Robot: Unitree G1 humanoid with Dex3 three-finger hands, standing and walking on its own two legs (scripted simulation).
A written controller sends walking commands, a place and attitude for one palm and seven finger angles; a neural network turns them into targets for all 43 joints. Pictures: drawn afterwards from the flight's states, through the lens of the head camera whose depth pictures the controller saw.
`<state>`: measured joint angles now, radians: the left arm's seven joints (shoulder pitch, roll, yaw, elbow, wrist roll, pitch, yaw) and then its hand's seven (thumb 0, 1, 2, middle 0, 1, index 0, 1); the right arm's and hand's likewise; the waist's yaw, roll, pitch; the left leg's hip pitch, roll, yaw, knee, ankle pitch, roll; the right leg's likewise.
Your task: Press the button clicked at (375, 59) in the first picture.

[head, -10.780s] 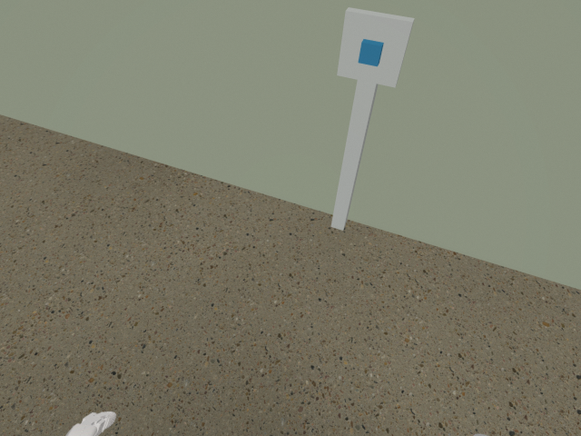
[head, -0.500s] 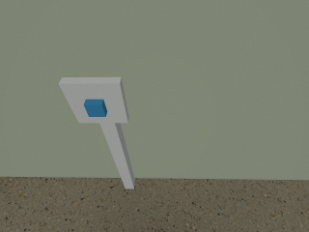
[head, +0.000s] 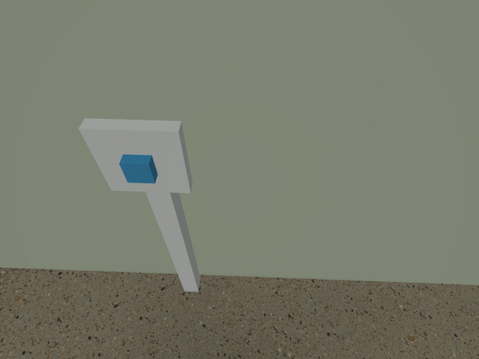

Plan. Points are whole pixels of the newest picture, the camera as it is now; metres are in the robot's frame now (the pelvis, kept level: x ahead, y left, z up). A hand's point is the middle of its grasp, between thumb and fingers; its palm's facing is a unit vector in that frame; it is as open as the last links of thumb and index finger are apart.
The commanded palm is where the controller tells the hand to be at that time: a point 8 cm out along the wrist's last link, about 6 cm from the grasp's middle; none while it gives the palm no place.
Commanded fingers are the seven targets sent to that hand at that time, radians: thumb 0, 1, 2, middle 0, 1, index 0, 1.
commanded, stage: come to a stop and stand still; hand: left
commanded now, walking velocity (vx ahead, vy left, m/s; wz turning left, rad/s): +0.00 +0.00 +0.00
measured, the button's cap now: (139, 167) +0.44 +0.23 +0.05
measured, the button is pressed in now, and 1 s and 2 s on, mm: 0 0 0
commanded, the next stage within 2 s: look again from close up in 0.02 s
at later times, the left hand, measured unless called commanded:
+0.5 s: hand out of the picture -0.01 +0.15 -0.18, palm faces +0.04 -0.98 -0.17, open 7.4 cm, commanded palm none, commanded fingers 0.00 0.90 0.90 -0.20 -0.30 -0.20 -0.30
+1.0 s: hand (148, 322) +0.18 +0.16 -0.02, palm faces +0.17 -0.98 -0.07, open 6.7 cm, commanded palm +0.11 +0.21 -0.06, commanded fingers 0.00 0.90 0.90 -0.56 -0.69 -0.56 -0.69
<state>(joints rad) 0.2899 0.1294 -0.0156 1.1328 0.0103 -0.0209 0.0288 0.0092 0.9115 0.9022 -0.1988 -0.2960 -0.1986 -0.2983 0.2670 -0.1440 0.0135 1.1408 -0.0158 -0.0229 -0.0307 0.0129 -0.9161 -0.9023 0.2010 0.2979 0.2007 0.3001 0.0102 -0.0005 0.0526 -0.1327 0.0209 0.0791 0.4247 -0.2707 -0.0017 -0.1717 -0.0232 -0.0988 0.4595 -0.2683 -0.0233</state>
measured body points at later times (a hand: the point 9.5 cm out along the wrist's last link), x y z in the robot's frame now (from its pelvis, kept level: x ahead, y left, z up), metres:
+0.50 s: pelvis +0.00 -0.01 +0.00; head +0.02 -0.01 +0.45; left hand -0.01 +0.20 -0.16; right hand -0.01 -0.22 -0.16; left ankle -0.03 +0.12 -0.74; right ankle -0.01 -0.10 -0.74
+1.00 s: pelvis -0.03 +0.00 -0.03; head -0.01 -0.02 +0.42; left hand +0.16 +0.21 -0.01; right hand +0.11 -0.27 -0.12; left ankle -0.03 +0.12 -0.74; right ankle -0.01 -0.10 -0.74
